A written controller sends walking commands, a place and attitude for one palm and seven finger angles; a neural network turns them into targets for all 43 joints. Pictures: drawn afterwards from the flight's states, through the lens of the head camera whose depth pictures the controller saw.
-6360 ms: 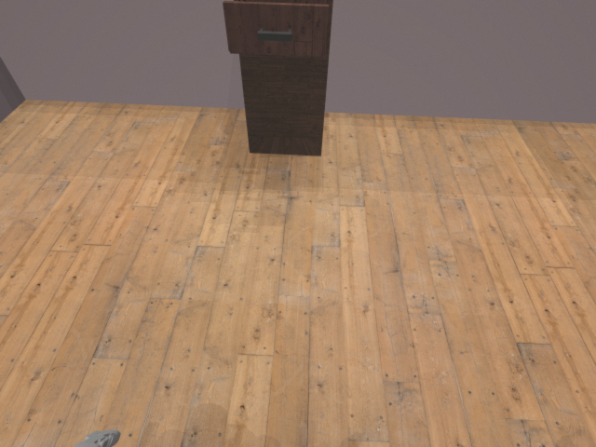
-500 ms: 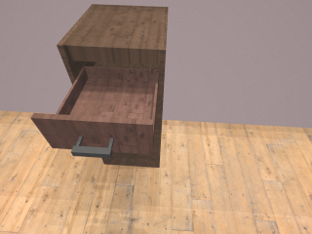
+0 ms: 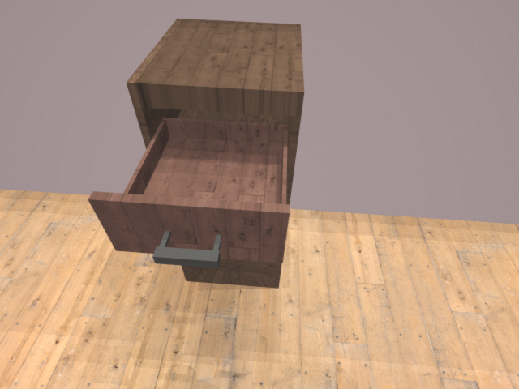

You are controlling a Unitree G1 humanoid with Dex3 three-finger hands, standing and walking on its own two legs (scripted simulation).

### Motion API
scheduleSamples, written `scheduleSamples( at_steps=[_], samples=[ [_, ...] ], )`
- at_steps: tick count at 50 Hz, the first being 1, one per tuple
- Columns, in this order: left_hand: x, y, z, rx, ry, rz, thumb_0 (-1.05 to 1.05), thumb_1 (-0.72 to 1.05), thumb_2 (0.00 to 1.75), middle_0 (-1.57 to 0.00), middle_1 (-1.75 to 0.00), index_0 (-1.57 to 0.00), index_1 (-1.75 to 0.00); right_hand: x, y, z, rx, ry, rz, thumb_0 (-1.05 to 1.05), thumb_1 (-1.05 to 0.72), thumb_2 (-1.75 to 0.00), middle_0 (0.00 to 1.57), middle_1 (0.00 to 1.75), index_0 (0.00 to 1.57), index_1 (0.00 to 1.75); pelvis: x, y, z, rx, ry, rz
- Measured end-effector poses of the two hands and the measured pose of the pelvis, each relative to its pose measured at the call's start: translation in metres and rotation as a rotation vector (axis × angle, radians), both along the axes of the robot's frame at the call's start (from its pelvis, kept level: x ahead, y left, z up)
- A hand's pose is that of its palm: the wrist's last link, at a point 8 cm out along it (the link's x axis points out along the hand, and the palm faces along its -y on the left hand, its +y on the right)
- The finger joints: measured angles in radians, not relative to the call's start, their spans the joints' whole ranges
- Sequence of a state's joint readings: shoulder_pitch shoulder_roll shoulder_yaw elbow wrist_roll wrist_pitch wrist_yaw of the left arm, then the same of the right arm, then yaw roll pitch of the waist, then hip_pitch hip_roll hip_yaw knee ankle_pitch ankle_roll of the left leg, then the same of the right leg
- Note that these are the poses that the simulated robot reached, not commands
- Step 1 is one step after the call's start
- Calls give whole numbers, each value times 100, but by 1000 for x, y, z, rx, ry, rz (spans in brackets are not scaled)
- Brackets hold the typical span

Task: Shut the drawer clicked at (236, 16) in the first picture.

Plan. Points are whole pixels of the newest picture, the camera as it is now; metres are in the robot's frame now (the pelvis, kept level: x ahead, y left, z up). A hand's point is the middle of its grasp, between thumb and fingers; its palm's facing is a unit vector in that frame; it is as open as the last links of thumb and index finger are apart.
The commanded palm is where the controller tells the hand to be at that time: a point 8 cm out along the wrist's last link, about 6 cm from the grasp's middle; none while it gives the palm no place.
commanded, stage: shuffle to correct the standing spot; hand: left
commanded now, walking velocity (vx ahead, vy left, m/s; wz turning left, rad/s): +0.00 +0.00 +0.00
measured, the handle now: (189, 247) +0.36 +0.15 -0.01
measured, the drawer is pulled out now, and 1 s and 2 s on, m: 0.30 0.30 0.30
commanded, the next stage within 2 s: come to a stop and stand still in 0.30 s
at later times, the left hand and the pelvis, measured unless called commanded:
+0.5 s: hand out of the picture +0.01 +0.13 -0.18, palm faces +0.02 -0.99 -0.14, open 7.4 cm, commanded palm none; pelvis +0.05 -0.02 -0.01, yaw -1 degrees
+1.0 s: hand out of the picture +0.05 +0.18 -0.17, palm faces -0.01 -0.97 -0.25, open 7.4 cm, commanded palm none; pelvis +0.01 -0.01 -0.01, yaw -1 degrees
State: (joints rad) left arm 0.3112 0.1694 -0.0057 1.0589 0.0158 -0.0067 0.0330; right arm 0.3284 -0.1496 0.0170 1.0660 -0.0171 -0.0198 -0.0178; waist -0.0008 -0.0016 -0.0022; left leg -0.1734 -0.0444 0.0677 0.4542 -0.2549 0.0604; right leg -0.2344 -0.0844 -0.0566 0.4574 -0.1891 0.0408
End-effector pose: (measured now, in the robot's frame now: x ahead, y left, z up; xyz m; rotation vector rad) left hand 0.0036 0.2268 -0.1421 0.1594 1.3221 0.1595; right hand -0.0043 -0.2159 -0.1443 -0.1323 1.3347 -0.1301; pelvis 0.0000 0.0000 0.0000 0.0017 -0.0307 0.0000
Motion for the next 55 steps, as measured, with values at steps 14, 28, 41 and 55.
scheduleSamples(
  at_steps=[14,28,41,55],
  samples=[
    [-18,-19,-8,-61,117,2,0,91,90,-19,-30,-20,-30,7,3,-1,-3,45,-23,0,-91,-90,20,30,20,30,18,1,0,5,-1,-13],
    [17,-57,-11,-72,124,27,0,90,90,-19,-30,-20,-30,29,-19,-8,-3,105,-55,0,-91,-90,20,30,20,30,56,-27,-6,-9,19,-12],
    [31,-28,-5,7,33,7,2,92,90,-20,-30,-20,-30,56,-35,-3,-38,-8,-28,1,-93,-90,20,30,20,30,31,-22,-4,-6,11,-16],
    [34,5,11,54,-38,-57,1,91,90,-20,-30,-20,-30,36,-22,-4,-4,-83,11,1,-93,-90,20,30,20,30,7,-8,-3,9,7,-31]
  ],
)
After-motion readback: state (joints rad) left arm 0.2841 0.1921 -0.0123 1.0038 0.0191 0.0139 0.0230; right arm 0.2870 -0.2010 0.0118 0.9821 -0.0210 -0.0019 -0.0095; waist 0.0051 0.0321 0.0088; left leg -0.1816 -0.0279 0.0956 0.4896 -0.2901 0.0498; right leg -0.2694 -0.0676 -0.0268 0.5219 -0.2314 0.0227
